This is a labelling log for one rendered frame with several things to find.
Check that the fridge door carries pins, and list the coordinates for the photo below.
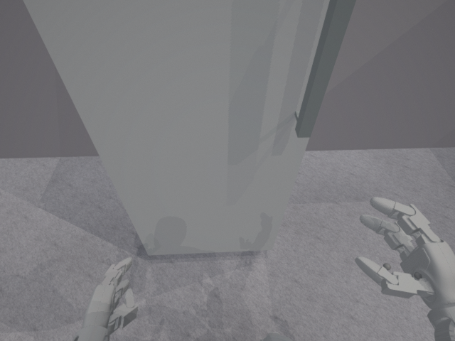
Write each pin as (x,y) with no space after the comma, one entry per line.
(190,105)

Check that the robot right forearm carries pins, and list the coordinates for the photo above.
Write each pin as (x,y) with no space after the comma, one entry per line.
(443,320)

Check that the left robot hand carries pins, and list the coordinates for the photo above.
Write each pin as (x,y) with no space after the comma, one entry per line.
(105,298)

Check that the handle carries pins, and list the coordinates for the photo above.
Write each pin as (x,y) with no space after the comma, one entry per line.
(334,28)

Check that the robot left forearm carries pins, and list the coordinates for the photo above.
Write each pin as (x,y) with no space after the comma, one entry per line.
(92,333)

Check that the right robot hand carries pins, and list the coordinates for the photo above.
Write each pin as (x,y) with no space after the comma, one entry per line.
(433,258)

